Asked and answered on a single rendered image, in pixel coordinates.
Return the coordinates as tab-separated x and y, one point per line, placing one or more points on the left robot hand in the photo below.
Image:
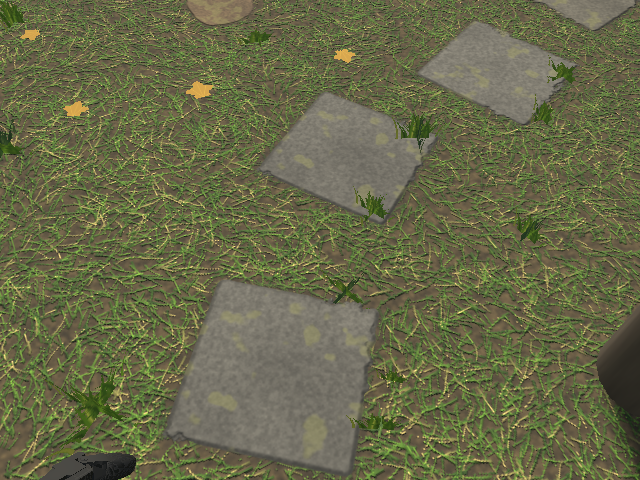
111	466

